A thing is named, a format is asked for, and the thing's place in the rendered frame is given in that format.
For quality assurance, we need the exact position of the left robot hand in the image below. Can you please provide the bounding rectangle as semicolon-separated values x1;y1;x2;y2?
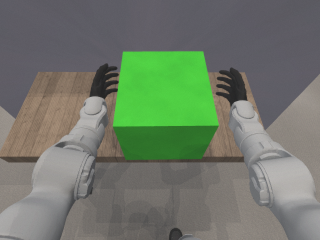
89;63;119;99

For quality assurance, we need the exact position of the right robot hand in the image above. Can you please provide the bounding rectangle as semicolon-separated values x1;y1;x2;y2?
215;67;248;107

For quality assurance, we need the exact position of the left robot upper arm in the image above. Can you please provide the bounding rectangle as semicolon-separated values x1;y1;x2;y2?
0;146;96;240

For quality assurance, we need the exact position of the right robot foot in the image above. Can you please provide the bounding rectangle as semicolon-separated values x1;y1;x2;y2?
169;228;183;240

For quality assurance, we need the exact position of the carton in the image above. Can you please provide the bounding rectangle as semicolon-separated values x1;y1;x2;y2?
113;51;219;160

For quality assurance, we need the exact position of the right robot forearm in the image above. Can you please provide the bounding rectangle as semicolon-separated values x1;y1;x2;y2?
228;100;316;197

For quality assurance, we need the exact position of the right robot upper arm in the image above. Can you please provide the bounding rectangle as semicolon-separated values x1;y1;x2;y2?
248;156;320;240

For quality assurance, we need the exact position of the table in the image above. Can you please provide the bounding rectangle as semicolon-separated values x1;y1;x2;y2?
0;72;265;195

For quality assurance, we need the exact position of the left robot forearm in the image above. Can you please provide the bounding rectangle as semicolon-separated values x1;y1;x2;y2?
31;96;109;189

